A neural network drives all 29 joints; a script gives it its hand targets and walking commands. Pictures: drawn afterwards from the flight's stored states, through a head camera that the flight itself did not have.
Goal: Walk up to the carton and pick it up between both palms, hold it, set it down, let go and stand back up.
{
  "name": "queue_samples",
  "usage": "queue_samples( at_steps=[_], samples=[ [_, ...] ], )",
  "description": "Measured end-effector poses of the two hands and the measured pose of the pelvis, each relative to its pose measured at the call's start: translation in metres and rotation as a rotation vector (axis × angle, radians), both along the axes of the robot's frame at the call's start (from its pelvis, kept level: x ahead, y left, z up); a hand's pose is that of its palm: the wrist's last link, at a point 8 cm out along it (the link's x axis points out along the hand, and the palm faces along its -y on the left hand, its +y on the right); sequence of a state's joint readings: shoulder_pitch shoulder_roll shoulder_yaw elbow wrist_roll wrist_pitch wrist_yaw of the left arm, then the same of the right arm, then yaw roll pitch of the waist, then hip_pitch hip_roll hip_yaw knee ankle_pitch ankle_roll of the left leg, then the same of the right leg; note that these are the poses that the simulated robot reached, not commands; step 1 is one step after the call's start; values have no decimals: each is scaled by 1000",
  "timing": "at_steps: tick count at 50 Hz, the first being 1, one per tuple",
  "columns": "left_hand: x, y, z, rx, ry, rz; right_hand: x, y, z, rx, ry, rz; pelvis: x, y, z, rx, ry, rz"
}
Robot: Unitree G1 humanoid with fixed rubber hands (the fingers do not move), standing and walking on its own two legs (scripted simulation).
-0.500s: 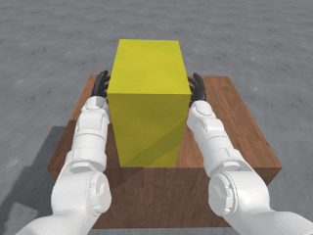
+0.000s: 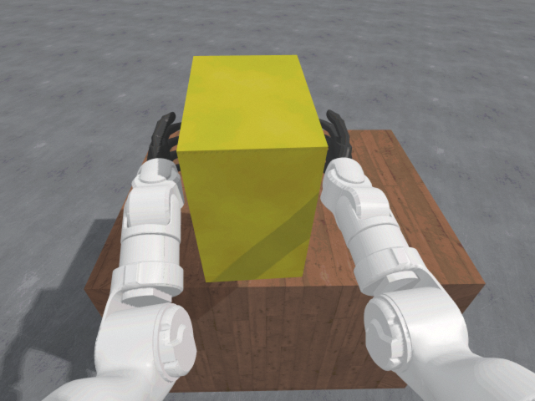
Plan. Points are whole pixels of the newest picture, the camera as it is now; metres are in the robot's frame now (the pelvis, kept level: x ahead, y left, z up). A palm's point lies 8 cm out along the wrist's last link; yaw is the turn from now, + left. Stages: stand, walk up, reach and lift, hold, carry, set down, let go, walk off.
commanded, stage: reach and lift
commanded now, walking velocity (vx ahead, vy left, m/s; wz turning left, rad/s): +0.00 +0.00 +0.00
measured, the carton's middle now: (250, 171) +0.43 +0.00 +0.15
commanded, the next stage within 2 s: hold in 1.06 s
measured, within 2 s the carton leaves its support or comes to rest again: neither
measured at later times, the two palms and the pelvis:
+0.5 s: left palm (160, 159) +0.39 +0.13 +0.21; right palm (338, 156) +0.38 -0.12 +0.21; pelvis +0.00 +0.00 +0.00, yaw +0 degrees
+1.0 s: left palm (158, 150) +0.38 +0.13 +0.23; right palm (341, 150) +0.37 -0.13 +0.22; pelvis +0.00 +0.00 +0.00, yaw +0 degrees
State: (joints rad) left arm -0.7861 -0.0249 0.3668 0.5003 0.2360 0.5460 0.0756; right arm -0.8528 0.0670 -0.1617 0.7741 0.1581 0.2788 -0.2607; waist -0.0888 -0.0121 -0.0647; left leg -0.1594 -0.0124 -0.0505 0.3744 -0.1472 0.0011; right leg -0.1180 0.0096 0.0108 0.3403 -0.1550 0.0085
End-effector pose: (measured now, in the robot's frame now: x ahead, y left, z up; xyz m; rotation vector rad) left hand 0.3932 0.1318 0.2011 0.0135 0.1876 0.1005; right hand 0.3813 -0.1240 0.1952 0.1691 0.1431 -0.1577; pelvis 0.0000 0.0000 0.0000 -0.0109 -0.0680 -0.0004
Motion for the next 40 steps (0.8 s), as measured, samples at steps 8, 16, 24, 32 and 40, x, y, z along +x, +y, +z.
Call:
queue_samples(
  at_steps=[8,16,24,32,40],
  samples=[
    [-3,3,4,-3,0,7,0,3,6,3,-1,6,0,0,0,0,0,0],
    [-5,2,9,3,2,11,-1,2,9,14,-1,9,0,0,0,0,0,0],
    [-6,0,13,13,2,11,-2,0,12,24,-1,9,0,0,0,0,0,0],
    [-6,-1,20,11,-4,8,-4,-1,18,26,-8,6,0,0,0,0,0,0],
    [-8,-1,23,8,3,7,-6,-2,20,30,-2,4,0,0,0,0,0,0]
  ],
)
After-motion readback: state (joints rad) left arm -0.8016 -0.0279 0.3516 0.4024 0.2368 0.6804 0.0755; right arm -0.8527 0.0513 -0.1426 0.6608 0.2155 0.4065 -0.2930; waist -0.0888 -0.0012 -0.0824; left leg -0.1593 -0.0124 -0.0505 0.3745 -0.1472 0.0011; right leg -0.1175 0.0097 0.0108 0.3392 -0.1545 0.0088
